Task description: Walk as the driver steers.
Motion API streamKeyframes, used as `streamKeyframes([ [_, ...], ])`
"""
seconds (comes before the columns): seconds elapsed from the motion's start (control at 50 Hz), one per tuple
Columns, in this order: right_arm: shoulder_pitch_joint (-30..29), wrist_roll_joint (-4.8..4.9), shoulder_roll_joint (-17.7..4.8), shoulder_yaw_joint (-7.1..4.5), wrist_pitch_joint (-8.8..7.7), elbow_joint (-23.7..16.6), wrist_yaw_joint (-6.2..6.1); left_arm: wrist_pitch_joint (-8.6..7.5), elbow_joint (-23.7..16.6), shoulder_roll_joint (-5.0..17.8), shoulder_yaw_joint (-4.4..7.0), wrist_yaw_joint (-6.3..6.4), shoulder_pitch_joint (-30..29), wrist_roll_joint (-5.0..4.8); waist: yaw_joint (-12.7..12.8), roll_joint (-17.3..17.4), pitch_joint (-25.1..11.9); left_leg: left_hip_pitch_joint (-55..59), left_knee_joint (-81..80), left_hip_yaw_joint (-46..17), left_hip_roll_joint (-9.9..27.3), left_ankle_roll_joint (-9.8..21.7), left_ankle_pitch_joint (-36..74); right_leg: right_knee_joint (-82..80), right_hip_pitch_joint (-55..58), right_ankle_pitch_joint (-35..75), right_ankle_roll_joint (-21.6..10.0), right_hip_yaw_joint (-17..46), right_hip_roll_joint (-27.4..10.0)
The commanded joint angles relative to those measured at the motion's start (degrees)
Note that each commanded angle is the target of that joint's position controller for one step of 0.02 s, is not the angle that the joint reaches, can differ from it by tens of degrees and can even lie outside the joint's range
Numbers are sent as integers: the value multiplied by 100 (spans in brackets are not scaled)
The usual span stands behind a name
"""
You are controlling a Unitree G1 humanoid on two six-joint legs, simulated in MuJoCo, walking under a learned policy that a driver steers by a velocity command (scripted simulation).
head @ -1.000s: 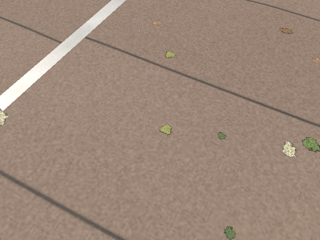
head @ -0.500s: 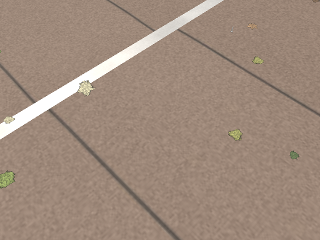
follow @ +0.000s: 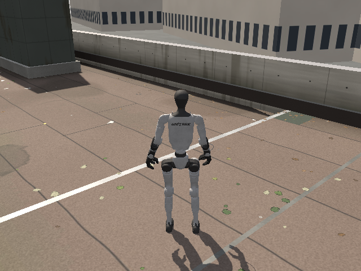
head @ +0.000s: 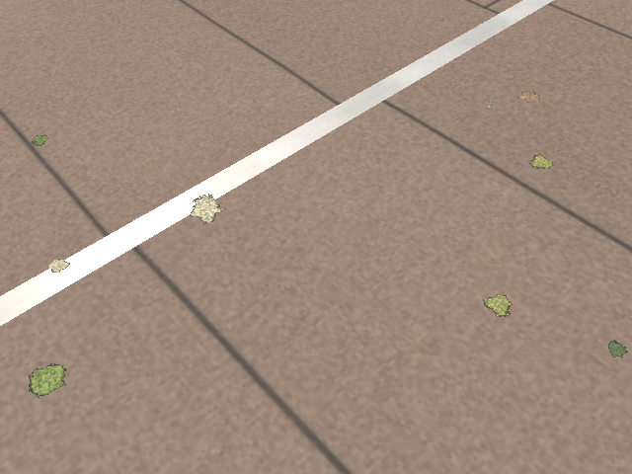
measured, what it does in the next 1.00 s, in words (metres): walks ahead: right foot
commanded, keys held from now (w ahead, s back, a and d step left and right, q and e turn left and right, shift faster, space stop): no key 0.06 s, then w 0.94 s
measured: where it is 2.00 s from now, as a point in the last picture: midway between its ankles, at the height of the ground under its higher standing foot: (361, 352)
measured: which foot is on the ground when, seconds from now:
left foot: down 0.00-0.72, up 0.74-1.00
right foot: down 0.00-0.34, up 0.36-0.70, down 0.72-1.00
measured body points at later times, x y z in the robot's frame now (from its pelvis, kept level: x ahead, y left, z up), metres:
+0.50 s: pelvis +0.10 +0.00 +0.01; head +0.12 +0.02 +0.46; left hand +0.26 +0.26 -0.10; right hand +0.08 -0.26 -0.12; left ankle +0.01 +0.10 -0.74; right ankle +0.11 -0.13 -0.66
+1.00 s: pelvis +0.36 -0.07 +0.01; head +0.38 -0.07 +0.46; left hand +0.41 +0.21 -0.11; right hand +0.50 -0.34 -0.10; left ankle +0.46 +0.11 -0.66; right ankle +0.37 -0.14 -0.74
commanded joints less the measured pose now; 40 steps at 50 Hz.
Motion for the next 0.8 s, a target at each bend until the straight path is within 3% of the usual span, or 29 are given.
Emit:
streamKeyframes([
  [0.02, -169, 20, -713, -225, 0, -289, -82, -185, -272, 645, 122, 3, -185, 21, -38, -444, -203, 212, -356, -434, 405, 117, 594, -586, -190, 831, -167, 284, -250],
  [0.06, -101, 23, -669, -231, 15, -193, -97, -212, -195, 631, 100, 27, -72, 4, -18, -329, -226, 214, -366, -442, 419, 125, 679, -533, -135, 845, -143, 239, -215],
  [0.08, -17, 37, -660, -237, 25, -119, -109, -198, -143, 641, 98, 47, 20, -11, -7, -270, -316, 214, -352, -370, 344, 137, 124, -530, -108, 276, -179, 183, -149],
  [0.12, 73, 103, -735, -290, 37, -47, -129, -166, -125, 728, 125, 94, 95, -75, 0, -227, 1, -237, -234, -285, 192, 237, -1717, -509, -423, -1482, -403, 225, -75],
  [0.16, 134, 161, -683, -290, -76, -43, -122, -224, -191, 723, 114, 128, 155, -114, 24, -247, 465, -809, -139, -370, 233, 350, -2436, -645, -680, -2407, -645, 555, -233],
  [0.22, 75, 207, -499, -269, -385, -74, -29, -396, -135, 926, 178, 99, 519, -185, 89, -650, 488, -1276, 562, -86, 171, 306, -1638, -1146, -238, -2655, -1135, 1672, -923],
  [0.26, 96, 253, -446, -267, -518, -85, 38, -406, -145, 1076, 222, 64, 517, -214, -15, -1027, 504, -1184, 844, 214, 134, 322, -1016, -1574, -180, -2466, -1443, 2390, -1448],
  [0.3, 695, 284, -563, -318, -580, 173, 81, -376, -342, 920, 170, 13, 0, -240, -398, -926, 461, -9, -47, 152, 164, 487, -745, -1225, -747, -1403, -1156, 1718, -1074],
  [0.32, 1209, 262, -809, -405, -604, 400, 87, -403, -533, 687, 100, -3, -364, -226, -603, -439, 361, 693, -426, -451, 402, 613, -662, -392, -1189, -383, -803, 939, -540],
  [0.34, 1881, 268, -1359, -582, -615, 613, 92, -516, -762, 479, 46, -1, -582, -177, -733, 876, 93, 1783, -983, -1950, 1166, 1015, -223, 1457, -2095, 453, -344, -127, 265],
  [0.36, 2257, 208, -1505, -615, -619, 610, 130, -638, -857, 616, 76, 29, -602, -155, -903, 1479, -92, 2631, -1421, -3461, 2104, 1585, 814, 2921, -3316, -1101, -181, 19, 505],
  [0.38, 2131, 124, -1189, -496, -640, 578, 132, -682, -816, 758, 139, 0, -427, -271, -675, 817, -12, 2786, -1268, -3381, 2286, 1698, 1142, 3732, -3893, -1531, -291, 371, 260],
  [0.4, 2010, 104, -979, -431, -645, 524, 121, -689, -779, 653, 110, -54, -368, -346, -554, 485, 26, 2864, -1240, -2946, 2196, 1602, 1172, 4039, -4224, -1218, -433, 437, 59],
  [0.42, 1923, 118, -880, -382, -622, 528, 117, -689, -819, 561, 89, -110, -501, -327, -504, 277, 168, 2820, -1348, -2505, 2093, 1459, 1315, 3997, -4506, -847, -513, 347, -129],
  [0.46, 1819, 132, -628, -264, -514, 561, 90, -668, -906, 430, 77, -226, -729, -234, -419, 366, 260, 2436, -1621, -1728, 1777, 1134, 1820, 3492, -4292, -236, -507, 161, -379],
  [0.5, 1691, 161, -662, -243, -438, 519, 14, -640, -1002, 213, -4, -354, -888, -183, -383, 397, 279, 1816, -1879, -1129, 1486, 1059, 1983, 2722, -3739, 373, -322, -126, -312],
  [0.54, 1550, 173, -879, -266, -428, 467, -82, -648, -1185, 24, -99, -412, -1330, -153, -428, 349, 381, 1007, -2110, -624, 1198, 955, 1808, 1520, -2832, 1146, -182, -347, -122],
  [0.56, 1619, 166, -1011, -292, -446, 483, -109, -648, -1246, 39, -105, -413, -1477, -171, -461, 421, 399, 771, -2243, -539, 1184, 933, 1677, 1042, -2401, 1465, -151, -398, -17],
  [0.62, 1784, 240, -1187, -355, -501, 596, -109, -614, -1361, 397, -3, -368, -1622, -231, -384, 567, 527, 955, -2337, -557, 1499, 843, 1650, 366, -1964, 1856, -283, -229, 88],
  [0.66, 1733, 234, -1210, -380, -482, 628, -93, -613, -1350, 602, 86, -341, -1454, -221, -184, 581, 383, 1407, -1905, -463, 1634, 692, 2761, 185, -1730, 1734, -491, -186, 164],
  [0.68, 1700, 209, -1271, -407, -451, 627, -88, -600, -1282, 717, 151, -316, -1151, -202, 7, 653, 100, 1584, -1424, -371, 1622, 608, 3743, 209, -1322, 1570, -613, -272, 290],
  [0.7, 1658, 175, -1274, -411, -397, 618, -88, -570, -1087, 875, 259, -273, -470, -196, 377, 645, -364, 1532, -539, -206, 1469, 496, 4589, 219, -460, 1443, -771, -406, 457],
  [0.72, 1662, 129, -1188, -373, -359, 577, -106, -526, -830, 1033, 360, -212, 419, -206, 779, 564, -894, 932, 630, -70, 1242, 338, 4529, 312, 817, 1407, -917, -352, 379],
  [0.74, 1829, -32, -814, -244, -358, 414, -121, -467, -655, 1476, 454, -131, 1326, -149, 926, -512, -1703, -384, 2658, 104, 797, 173, 2143, 397, 2438, 1115, -1245, 1212, -887],
  [0.76, 2722, 149, -65, -56, -474, 428, -58, -510, -597, 1636, 418, -241, 1295, -40, 317, -2075, -2531, -1974, 4366, -517, -185, -26, -1819, -966, 3467, -845, -2101, 4321, -1991],
  [0.78, 2079, 311, -817, -217, -570, 436, -13, -539, -647, 1046, 299, -249, 945, -108, 488, -1245, -1701, -2589, 4910, -835, 155, 40, -1672, -1549, 2790, -1691, -1829, 4432, -1799],
  [0.8, 1399, 408, -1070, -298, -612, 234, 7, -559, -662, 859, 242, -244, 529, -142, 414, -762, -807, -2834, 4829, -597, 444, 124, -1080, -1596, 1901, -1390, -1612, 3462, -1647],
])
